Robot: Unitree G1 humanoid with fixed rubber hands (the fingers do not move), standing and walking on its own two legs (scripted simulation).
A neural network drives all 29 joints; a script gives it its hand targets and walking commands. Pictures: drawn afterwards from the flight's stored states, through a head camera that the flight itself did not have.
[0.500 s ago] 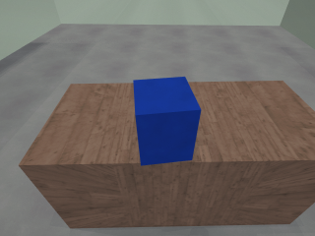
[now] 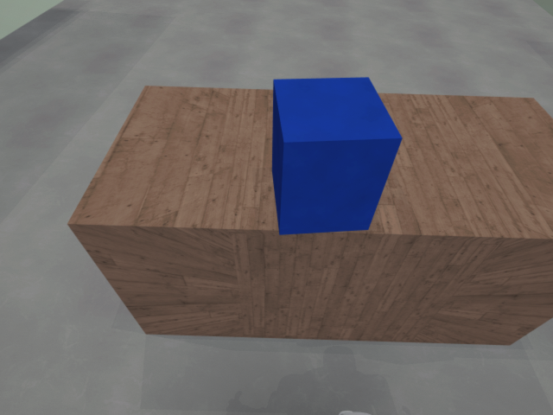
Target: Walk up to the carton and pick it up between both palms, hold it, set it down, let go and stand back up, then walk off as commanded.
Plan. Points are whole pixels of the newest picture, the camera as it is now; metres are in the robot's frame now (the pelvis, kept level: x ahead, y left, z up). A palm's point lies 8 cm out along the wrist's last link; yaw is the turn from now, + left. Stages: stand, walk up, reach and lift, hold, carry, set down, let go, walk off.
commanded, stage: walk off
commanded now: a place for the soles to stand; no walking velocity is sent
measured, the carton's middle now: (322, 157) +0.61 -0.06 +0.01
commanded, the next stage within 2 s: none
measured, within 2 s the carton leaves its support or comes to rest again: neither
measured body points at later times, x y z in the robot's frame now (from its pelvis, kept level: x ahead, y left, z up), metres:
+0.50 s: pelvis -0.09 +0.01 -0.01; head -0.10 +0.02 +0.44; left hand -0.05 +0.31 -0.14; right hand +0.04 -0.27 -0.11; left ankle +0.02 +0.06 -0.72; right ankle -0.07 -0.12 -0.69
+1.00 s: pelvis -0.21 -0.04 -0.03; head -0.17 -0.09 +0.41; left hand -0.19 +0.24 -0.13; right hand -0.15 -0.32 -0.20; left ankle -0.25 +0.08 -0.66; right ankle -0.15 -0.08 -0.72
